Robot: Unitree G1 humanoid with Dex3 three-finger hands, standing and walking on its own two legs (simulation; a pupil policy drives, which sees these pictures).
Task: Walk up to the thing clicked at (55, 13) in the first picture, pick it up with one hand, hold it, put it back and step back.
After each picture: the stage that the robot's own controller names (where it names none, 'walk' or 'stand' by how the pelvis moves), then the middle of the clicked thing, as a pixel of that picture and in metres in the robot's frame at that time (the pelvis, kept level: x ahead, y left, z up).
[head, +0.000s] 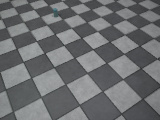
stand; (55, 12) +2.10 +0.45 -0.72
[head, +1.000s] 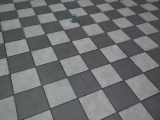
walk; (73, 18) +1.98 +0.20 -0.69
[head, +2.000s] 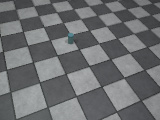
walk; (70, 38) +1.35 +0.17 -0.70
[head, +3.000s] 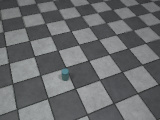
walk; (65, 74) +0.86 +0.15 -0.70
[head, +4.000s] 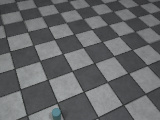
walk; (56, 115) +0.50 +0.17 -0.71
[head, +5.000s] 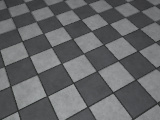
stand; out of the picture +0.29 +0.20 -0.70
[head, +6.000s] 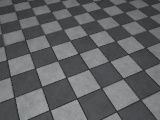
stand; out of the picture +0.25 +0.19 -0.72
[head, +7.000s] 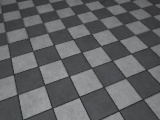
stand; out of the picture +0.26 +0.18 -0.73
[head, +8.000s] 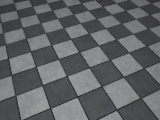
stand; out of the picture +0.26 +0.19 -0.73
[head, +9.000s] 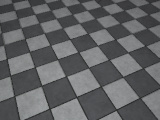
stand; out of the picture +0.25 +0.19 -0.73
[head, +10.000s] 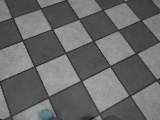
go down; (47, 115) +0.29 +0.19 -0.56
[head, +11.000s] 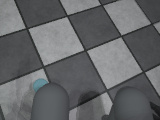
go down; (42, 88) +0.34 +0.20 -0.32
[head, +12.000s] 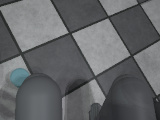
close in; (21, 79) +0.34 +0.22 -0.26
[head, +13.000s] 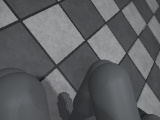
close in; out of the picture +0.34 +0.24 -0.22
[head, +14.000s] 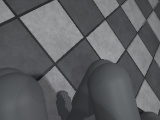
close; out of the picture +0.38 +0.27 -0.22
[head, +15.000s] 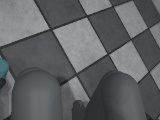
lift; out of the picture +0.31 +0.25 -0.18
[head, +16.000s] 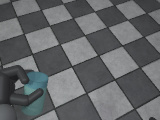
lift; (34, 93) +0.31 +0.17 +0.00
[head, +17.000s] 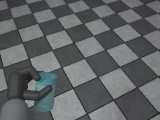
hold; (45, 91) +0.33 +0.15 +0.00
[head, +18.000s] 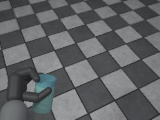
hold; (44, 93) +0.32 +0.16 +0.00
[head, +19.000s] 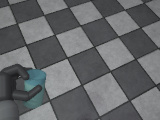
crouch; (34, 88) +0.33 +0.18 -0.06
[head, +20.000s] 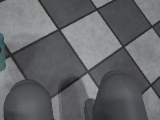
lower; out of the picture +0.43 +0.25 -0.14
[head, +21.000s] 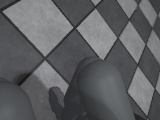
lower; out of the picture +0.41 +0.28 -0.22
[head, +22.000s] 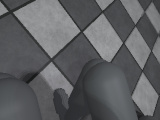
lower; out of the picture +0.40 +0.28 -0.22
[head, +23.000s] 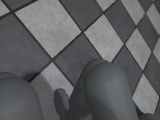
lower; out of the picture +0.39 +0.28 -0.22
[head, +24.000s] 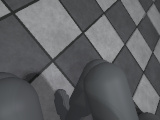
lower; out of the picture +0.39 +0.28 -0.22
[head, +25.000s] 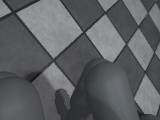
open; out of the picture +0.43 +0.23 -0.25
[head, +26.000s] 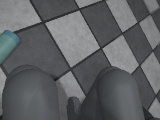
stand; (2, 47) +0.44 +0.21 -0.26
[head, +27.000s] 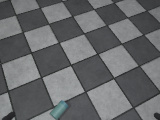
stand; (59, 109) +0.40 +0.15 -0.61
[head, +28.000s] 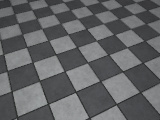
stand; out of the picture +0.38 +0.14 -0.69
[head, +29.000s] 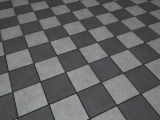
stand; out of the picture +0.38 +0.14 -0.69
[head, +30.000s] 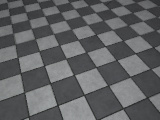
stand; out of the picture +0.40 +0.12 -0.74
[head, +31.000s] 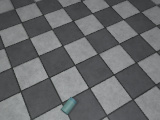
walk; (68, 105) +0.45 +0.11 -0.72
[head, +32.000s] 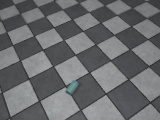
walk; (72, 87) +0.68 +0.16 -0.73
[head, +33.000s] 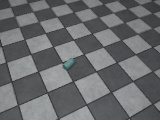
stand; (68, 63) +1.01 +0.15 -0.73
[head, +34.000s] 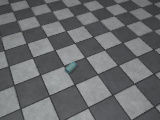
stand; (70, 67) +1.00 +0.15 -0.74
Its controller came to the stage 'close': yes
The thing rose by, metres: 0.71
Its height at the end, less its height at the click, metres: -0.02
